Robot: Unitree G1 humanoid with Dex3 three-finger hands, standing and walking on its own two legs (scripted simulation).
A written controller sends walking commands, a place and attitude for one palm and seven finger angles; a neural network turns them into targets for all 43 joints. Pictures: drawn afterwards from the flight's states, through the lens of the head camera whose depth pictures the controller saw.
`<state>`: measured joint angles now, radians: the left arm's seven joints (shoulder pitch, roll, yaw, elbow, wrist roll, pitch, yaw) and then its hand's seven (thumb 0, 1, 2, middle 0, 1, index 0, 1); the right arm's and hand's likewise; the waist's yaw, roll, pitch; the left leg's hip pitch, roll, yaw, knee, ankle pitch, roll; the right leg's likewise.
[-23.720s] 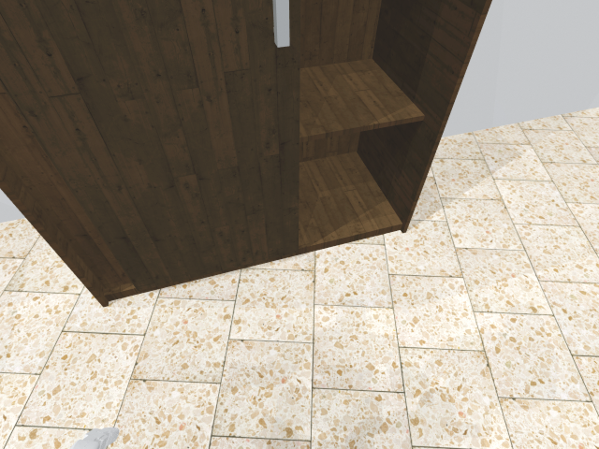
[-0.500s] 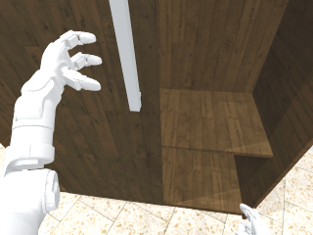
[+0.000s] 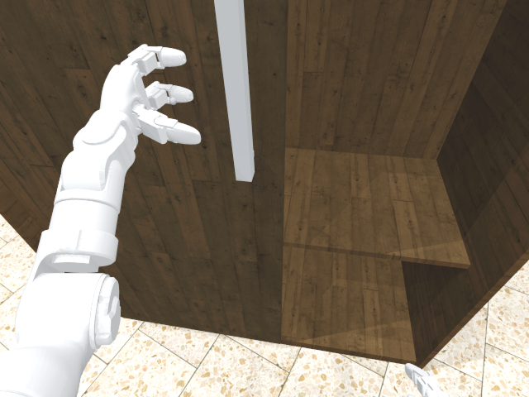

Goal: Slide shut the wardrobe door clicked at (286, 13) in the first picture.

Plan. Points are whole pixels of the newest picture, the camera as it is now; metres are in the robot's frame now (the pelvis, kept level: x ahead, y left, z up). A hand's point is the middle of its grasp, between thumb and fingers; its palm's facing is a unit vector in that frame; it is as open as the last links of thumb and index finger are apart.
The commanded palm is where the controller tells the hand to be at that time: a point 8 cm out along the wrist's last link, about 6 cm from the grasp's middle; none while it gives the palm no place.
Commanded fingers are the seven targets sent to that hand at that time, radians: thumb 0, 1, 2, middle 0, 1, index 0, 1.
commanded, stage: feel for the door with the fingertips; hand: left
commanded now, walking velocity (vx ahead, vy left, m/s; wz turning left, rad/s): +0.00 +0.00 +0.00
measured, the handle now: (241, 90) +0.45 +0.07 +0.27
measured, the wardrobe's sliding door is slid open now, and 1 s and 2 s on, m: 0.48 0.48 0.48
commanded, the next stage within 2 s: slide the fingers in behind the handle in 0.24 s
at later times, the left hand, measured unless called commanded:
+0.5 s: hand (194, 108) +0.41 +0.13 +0.26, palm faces +0.01 -1.00 -0.06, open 14.0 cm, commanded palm +0.39 +0.16 +0.25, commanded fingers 0.00 -0.50 0.30 -0.30 -1.20 -0.30 -1.20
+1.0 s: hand (207, 112) +0.41 +0.12 +0.26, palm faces -0.02 -1.00 -0.04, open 14.0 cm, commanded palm +0.39 +0.16 +0.25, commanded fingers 0.00 -0.50 0.30 -0.30 -1.20 -0.30 -1.20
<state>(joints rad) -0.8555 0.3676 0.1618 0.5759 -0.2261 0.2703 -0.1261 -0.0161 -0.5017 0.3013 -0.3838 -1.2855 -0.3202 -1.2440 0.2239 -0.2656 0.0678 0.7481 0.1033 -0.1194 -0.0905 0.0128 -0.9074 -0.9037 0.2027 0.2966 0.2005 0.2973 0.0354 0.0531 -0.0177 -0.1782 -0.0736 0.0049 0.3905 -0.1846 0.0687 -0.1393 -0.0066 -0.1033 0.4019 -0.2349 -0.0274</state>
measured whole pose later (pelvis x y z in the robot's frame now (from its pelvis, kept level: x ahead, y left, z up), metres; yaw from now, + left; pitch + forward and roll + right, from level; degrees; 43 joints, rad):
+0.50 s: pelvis +0.00 -0.01 +0.00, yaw +0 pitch -3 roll +0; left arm -0.83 0.29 0.12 0.51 -0.21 0.29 -0.06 -0.02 -0.50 0.30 -0.28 -1.32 -0.30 -1.20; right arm 0.17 -0.24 0.08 0.76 0.09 -0.15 -0.08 0.01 -0.91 -0.90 0.20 0.30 0.20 0.30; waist 0.05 0.06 -0.01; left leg -0.15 -0.07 0.00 0.38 -0.18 0.06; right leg -0.12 0.00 -0.10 0.40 -0.23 -0.03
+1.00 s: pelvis +0.01 -0.02 +0.00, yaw -1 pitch -3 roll +0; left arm -0.68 0.30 0.18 0.31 -0.23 0.37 -0.08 -0.02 -0.50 0.30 -0.29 -1.25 -0.30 -1.20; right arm 0.16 -0.27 0.07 0.72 0.10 -0.08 -0.07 0.01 -0.91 -0.90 0.20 0.30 0.20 0.30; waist 0.02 0.07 -0.01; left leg -0.13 -0.04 0.02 0.37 -0.19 0.04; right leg -0.09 0.03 -0.09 0.36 -0.23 -0.05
